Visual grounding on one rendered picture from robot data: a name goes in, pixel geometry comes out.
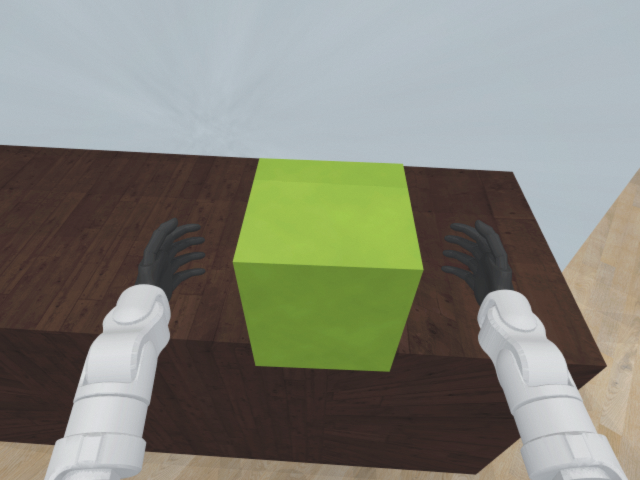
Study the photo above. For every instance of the left robot hand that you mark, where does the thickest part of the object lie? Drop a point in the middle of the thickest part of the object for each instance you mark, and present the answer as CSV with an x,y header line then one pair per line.
x,y
159,262

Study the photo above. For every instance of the left robot forearm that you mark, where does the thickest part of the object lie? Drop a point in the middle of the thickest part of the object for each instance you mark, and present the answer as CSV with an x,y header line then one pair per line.
x,y
103,439

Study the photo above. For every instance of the carton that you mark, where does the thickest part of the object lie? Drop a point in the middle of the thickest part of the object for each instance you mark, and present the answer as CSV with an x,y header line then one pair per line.
x,y
327,263

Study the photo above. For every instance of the right robot forearm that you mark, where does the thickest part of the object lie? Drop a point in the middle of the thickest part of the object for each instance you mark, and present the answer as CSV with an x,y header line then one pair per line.
x,y
559,439

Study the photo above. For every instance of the right robot hand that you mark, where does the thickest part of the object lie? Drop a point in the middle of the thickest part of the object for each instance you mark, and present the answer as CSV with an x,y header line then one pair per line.
x,y
490,268

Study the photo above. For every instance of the pedestal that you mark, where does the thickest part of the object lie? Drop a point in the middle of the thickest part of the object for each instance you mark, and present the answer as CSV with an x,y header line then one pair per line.
x,y
74,224

